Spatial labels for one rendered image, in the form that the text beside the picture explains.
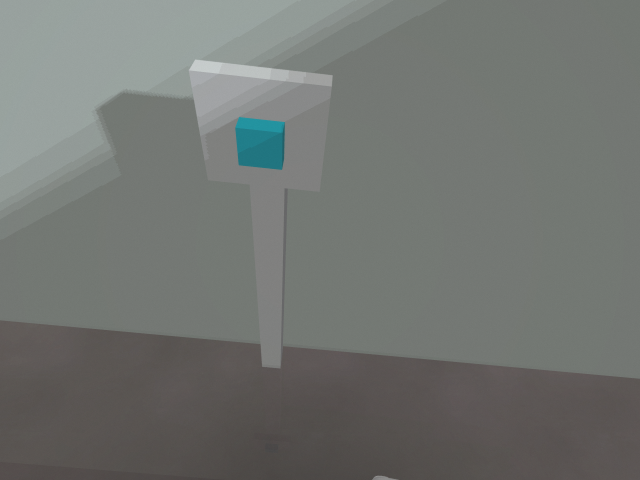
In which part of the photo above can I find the button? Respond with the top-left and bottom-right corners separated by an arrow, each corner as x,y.
235,117 -> 285,170

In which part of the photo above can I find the panel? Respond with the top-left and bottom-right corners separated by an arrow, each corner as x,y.
189,60 -> 333,368

